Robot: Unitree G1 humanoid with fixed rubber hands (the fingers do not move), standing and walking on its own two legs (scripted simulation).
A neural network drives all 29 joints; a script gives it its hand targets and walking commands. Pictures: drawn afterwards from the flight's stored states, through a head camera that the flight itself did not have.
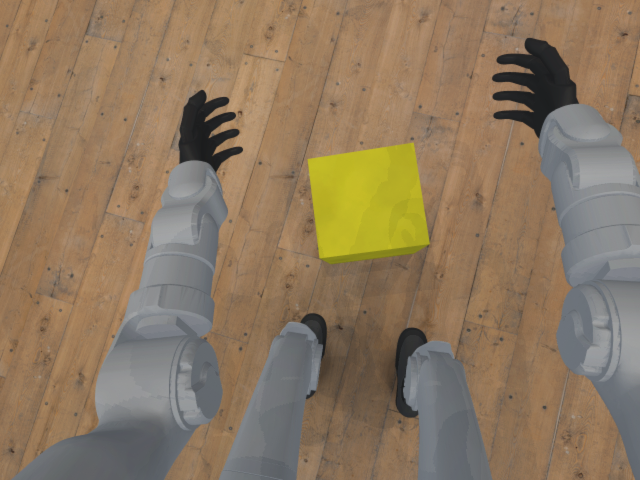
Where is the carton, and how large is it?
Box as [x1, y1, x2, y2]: [308, 143, 429, 263]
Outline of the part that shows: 413,143 308,159 320,258 329,263 336,263 413,253 429,243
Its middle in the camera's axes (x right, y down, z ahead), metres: +0.10 -0.05 +0.87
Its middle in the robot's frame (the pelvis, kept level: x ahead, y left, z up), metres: +0.49 +0.03 -0.52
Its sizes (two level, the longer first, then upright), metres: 0.210 0.200 0.250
